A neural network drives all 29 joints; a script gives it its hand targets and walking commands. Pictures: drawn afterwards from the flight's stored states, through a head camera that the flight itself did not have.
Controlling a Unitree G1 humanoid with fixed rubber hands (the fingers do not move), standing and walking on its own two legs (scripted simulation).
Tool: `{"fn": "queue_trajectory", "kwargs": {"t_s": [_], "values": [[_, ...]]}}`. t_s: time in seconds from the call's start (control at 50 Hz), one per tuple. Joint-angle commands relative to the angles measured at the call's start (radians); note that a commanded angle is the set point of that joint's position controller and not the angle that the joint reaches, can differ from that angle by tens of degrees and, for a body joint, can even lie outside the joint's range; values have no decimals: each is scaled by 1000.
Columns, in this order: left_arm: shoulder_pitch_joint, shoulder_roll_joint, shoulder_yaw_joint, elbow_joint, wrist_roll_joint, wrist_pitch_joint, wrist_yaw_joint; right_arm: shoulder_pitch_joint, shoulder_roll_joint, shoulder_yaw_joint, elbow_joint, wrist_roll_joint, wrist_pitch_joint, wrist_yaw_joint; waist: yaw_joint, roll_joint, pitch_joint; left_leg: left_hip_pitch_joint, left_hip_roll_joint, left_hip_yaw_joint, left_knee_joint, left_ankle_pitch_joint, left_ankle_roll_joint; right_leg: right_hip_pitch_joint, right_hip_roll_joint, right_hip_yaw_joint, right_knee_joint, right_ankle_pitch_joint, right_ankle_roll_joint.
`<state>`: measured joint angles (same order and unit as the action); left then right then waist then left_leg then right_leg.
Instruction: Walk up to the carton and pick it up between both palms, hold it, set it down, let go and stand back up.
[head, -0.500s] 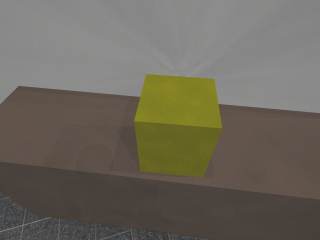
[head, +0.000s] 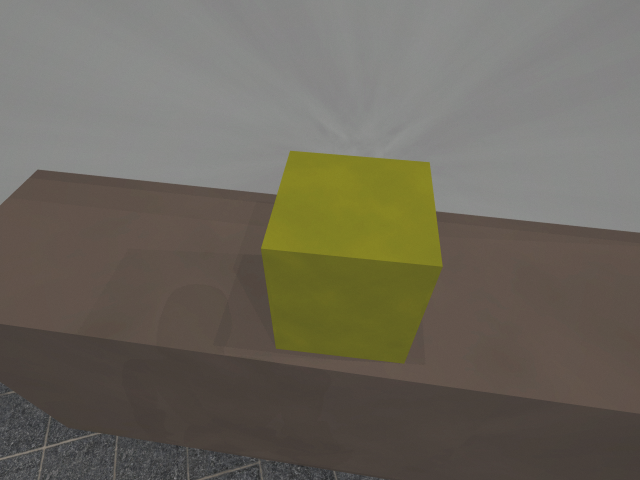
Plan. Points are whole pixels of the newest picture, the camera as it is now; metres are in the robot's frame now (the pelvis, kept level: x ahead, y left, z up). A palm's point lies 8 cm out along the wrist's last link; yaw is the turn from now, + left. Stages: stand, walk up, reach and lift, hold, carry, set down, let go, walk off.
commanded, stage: walk up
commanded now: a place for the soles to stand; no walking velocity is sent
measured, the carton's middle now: (348, 260) +0.44 -0.03 +0.01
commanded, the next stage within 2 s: reach and lift in 0.44 s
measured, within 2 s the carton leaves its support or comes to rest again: neither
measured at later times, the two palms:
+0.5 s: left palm out of the picture -0.01 +0.23 -0.15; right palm out of the picture +0.01 -0.23 -0.15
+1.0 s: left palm out of the picture +0.04 +0.21 -0.12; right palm out of the picture +0.05 -0.25 -0.12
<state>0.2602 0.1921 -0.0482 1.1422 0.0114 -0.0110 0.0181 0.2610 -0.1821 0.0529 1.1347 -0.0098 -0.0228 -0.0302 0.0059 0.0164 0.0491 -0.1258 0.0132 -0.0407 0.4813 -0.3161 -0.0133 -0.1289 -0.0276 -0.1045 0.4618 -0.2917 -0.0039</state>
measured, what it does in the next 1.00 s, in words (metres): shifts its weight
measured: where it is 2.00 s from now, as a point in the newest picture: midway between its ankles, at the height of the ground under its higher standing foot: outside the picture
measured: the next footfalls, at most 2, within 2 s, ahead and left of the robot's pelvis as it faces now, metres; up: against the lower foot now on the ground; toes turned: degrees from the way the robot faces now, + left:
none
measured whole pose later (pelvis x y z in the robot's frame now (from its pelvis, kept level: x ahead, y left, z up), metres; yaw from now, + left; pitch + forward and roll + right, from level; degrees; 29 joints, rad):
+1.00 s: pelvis -0.07 -0.03 -0.02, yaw -4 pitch -1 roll +1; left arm 0.21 0.21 0.11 0.41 0.05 0.61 -0.04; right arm 0.20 -0.16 0.04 0.59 0.05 0.18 -0.02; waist 0.05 -0.04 0.13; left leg -0.32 0.07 0.01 0.65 -0.32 -0.02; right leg -0.36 0.03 -0.06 0.65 -0.27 -0.05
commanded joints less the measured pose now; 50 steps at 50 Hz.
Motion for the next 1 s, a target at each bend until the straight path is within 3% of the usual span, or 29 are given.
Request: {"fn": "queue_trajectory", "kwargs": {"t_s": [0.0, 0.16, 0.3, 0.42, 0.44, 0.46, 0.48, 0.5, 0.52, 0.56, 0.58, 0.6, 0.62, 0.66, 0.72, 0.76, 0.8, 0.84, 0.86, 0.9, 0.98], "values": [[69, 135, 24, -26, 0, -11, 8, 58, -129, -19, -29, 0, -11, -10, 2, -1, 19, -92, 74, -60, -64, 311, 55, 47, -104, 97, -72, 322, -57], [66, 141, 27, -31, -2, -8, 9, 55, -128, -17, -24, -3, -7, -12, 1, -9, 40, -103, 75, -68, -60, 297, 50, 40, -101, 94, -80, 298, -58], [69, 136, 27, -30, -1, -9, 7, 54, -132, -15, -22, 0, -9, -13, 0, 17, 34, -99, 74, -72, -62, 297, 51, 41, -102, 89, -81, 288, -60], [72, 141, 27, -32, -1, -8, 7, 55, -130, -13, -21, -1, -9, -13, 1, -2, 25, -107, 73, -77, -60, 295, 49, 58, -102, 82, -84, 283, -59], [-829, 314, 86, -458, -71, 196, -19, -797, -101, -191, -266, -100, -30, 24, -95, -14, -150, -400, 46, 21, 127, 105, -25, -236, -24, 55, 178, -6, -35], [-646, 325, 77, -477, -76, 321, 10, -623, -135, -218, -226, -134, 21, 53, -77, -39, -13, -503, 43, 78, 167, -94, -22, -210, -41, 57, 222, -126, -30], [-648, 312, 93, -557, -69, 394, 6, -622, -108, -200, -285, -167, 58, 76, -98, -92, 11, -531, 31, 100, 102, -100, 11, -179, -38, 66, 197, -144, -29], [-537, 252, 64, -520, -86, 453, 2, -583, -137, -213, -313, -145, 105, 96, -43, -129, -131, -496, 25, 107, 150, -43, 0, -88, -34, 65, 239, -55, -15], [-468, 228, 63, -580, -82, 508, -5, -507, -150, -181, -370, -108, 144, 107, -17, -96, -230, -500, 29, 113, 174, 19, -7, -78, -38, 72, 276, 58, -21], [-411, 214, 136, -728, -18, 593, -2, -391, -180, -121, -382, -26, 178, 119, 15, 42, -441, -433, 24, 119, 246, 311, -56, -30, -38, 63, 364, 349, -26], [-362, 202, 152, -763, 1, 631, -5, -336, -197, -89, -349, 23, 184, 117, 10, 94, -517, -336, 18, 104, 305, 576, -90, -33, -13, 44, 409, 509, -16], [-292, 177, 147, -794, -6, 666, -11, -296, -217, -58, -299, 71, 187, 112, -4, 149, -548, -191, 29, 65, 337, 781, -116, -128, 10, 16, 429, 563, 7], [-206, 146, 139, -825, -21, 696, -25, -258, -220, -39, -266, 108, 183, 104, -27, 189, -514, -40, 48, 35, 358, 895, -125, -256, 24, -18, 415, 571, 12], [-46, 100, 173, -881, 2, 739, -76, -191, -237, 12, -271, 187, 164, 78, -53, 168, -462, 140, 66, 42, 329, 935, -118, -266, 54, -40, 292, 612, -6], [134, 111, 253, -922, 77, 781, -122, -133, -267, 67, -349, 262, 158, 22, -5, 56, -367, -35, 20, 99, 192, 719, -80, 74, 45, 23, 162, 801, -33], [169, 130, 267, -932, 90, 775, -108, -139, -231, 102, -422, 249, 157, -13, 10, -15, -236, -176, -19, 115, 86, 438, -53, 175, 26, 58, 114, 713, -20], [66, 170, 252, -941, 82, 733, -86, -233, -162, 77, -542, 172, 162, -22, 40, -90, -68, -230, -33, 146, 30, 135, -23, 71, 23, 83, 45, 324, 8], [-84, 191, 237, -917, 70, 675, -68, -323, -71, 22, -661, 98, 166, -6, 84, -148, 39, -278, -20, 168, 48, -2, 8, -88, 2, 136, -52, -124, 20], [-160, 192, 227, -905, 62, 641, -61, -353, -29, -2, -717, 79, 166, 6, 94, -156, 45, -305, -17, 171, 64, -56, 16, -133, -21, 175, -88, -276, 27], [-289, 207, 225, -907, 54, 570, -45, -356, 33, -28, -791, 46, 151, 17, 85, -142, -14, -372, 3, 166, 99, -106, 23, -145, -64, 237, -91, -387, 22], [-368, 234, 164, -1040, -6, 451, -10, -259, 42, -56, -856, 14, 114, 4, 20, 17, -250, -466, 63, 168, 89, -144, 59, 58, -54, 228, 47, -210, 5]]}}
